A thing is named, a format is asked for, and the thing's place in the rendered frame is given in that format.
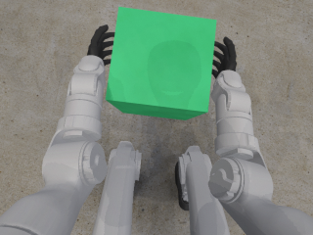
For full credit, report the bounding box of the robot right hand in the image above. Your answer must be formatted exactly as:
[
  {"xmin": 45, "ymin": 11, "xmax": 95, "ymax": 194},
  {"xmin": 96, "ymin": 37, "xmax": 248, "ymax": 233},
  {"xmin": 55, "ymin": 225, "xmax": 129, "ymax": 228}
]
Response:
[{"xmin": 211, "ymin": 36, "xmax": 237, "ymax": 79}]

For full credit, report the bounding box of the robot left hand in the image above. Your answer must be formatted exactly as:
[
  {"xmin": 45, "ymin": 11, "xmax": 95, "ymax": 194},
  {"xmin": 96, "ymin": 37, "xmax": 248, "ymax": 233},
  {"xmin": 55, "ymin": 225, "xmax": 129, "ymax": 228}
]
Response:
[{"xmin": 87, "ymin": 24, "xmax": 115, "ymax": 66}]

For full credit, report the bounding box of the carton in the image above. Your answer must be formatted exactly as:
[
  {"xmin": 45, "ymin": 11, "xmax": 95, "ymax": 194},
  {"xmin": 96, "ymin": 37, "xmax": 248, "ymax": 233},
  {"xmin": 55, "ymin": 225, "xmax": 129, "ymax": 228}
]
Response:
[{"xmin": 105, "ymin": 7, "xmax": 217, "ymax": 120}]

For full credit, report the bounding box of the left robot upper arm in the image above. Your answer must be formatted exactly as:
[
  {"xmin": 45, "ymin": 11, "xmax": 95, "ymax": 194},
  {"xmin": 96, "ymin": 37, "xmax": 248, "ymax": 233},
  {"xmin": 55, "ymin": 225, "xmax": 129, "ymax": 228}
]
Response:
[{"xmin": 0, "ymin": 140, "xmax": 108, "ymax": 235}]

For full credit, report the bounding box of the right robot foot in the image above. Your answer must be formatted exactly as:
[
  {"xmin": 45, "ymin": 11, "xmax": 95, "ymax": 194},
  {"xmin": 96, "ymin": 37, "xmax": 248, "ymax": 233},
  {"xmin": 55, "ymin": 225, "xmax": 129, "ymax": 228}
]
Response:
[{"xmin": 175, "ymin": 162, "xmax": 189, "ymax": 211}]

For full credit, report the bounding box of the left robot shin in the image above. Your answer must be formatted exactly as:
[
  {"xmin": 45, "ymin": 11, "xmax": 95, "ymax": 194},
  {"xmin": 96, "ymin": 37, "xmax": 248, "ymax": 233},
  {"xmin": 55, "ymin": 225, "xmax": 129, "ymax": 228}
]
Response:
[{"xmin": 108, "ymin": 141, "xmax": 135, "ymax": 166}]

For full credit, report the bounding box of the robot right forearm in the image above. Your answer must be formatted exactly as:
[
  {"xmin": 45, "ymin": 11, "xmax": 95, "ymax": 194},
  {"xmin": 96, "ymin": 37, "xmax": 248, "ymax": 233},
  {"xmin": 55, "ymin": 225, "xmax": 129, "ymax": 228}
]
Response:
[{"xmin": 210, "ymin": 70, "xmax": 269, "ymax": 171}]

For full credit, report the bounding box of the robot left forearm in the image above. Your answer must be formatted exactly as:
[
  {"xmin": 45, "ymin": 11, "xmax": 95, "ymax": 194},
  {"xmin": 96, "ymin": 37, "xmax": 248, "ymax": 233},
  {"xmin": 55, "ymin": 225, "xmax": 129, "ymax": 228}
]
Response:
[{"xmin": 41, "ymin": 55, "xmax": 106, "ymax": 179}]

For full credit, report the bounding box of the right robot upper arm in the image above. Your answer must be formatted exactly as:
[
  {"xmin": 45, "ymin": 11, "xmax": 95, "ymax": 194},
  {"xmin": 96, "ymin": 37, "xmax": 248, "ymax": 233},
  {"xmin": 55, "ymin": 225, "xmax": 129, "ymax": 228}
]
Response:
[{"xmin": 207, "ymin": 156, "xmax": 313, "ymax": 235}]

